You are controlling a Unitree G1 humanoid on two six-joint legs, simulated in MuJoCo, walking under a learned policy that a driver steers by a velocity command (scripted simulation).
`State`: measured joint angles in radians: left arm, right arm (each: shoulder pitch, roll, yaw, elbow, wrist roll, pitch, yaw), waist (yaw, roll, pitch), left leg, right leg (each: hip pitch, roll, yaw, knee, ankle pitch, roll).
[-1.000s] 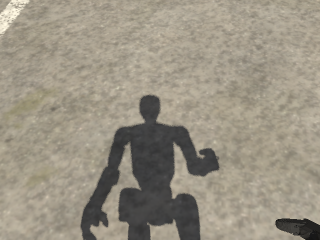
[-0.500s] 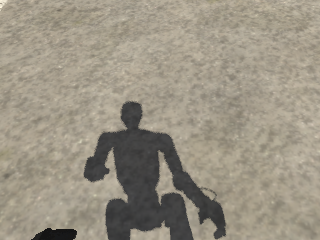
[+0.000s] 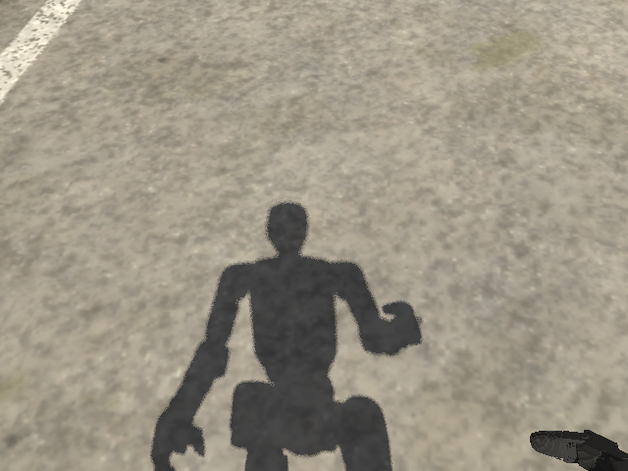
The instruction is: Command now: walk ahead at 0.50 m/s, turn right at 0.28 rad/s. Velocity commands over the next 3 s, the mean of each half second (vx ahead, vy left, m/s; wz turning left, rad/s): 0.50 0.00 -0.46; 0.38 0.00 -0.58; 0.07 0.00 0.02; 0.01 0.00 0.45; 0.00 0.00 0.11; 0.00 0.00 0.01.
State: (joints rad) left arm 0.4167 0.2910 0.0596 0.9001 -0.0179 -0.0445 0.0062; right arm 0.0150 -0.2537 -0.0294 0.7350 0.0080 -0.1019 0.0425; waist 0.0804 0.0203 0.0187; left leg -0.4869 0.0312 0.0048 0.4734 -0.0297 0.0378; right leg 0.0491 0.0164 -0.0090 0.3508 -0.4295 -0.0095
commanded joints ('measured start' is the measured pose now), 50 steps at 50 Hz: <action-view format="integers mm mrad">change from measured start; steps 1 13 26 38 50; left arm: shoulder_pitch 51 -151 15 -139 -66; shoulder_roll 26 44 192 165 21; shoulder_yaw -8 28 104 63 30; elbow -96 -165 -203 -266 -304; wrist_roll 12 -5 -8 8 31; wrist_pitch -22 20 30 -20 33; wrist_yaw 3 -2 -39 5 35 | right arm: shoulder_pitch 407 160 214 55 161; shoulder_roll -313 -139 -223 -115 -241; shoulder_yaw -107 -66 -90 -50 -81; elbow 38 83 103 -19 -52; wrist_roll -27 -26 20 -26 -53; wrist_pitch -5 -23 55 7 -10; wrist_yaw -25 -42 -63 -47 -41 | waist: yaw -190 -74 90 -80 -91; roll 133 44 1 -60 115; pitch -365 24 -162 -23 -280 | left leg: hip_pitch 878 332 393 -119 577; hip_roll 324 219 197 46 268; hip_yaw -437 46 251 -51 -333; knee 23 -357 373 385 10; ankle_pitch -113 54 542 -108 719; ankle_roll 210 143 9 -108 86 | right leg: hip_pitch -574 -724 -103 -271 -439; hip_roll -21 -167 28 -141 88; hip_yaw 6 105 -65 259 238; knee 701 618 204 -108 634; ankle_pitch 318 365 300 658 -98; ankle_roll -24 11 -175 -260 -17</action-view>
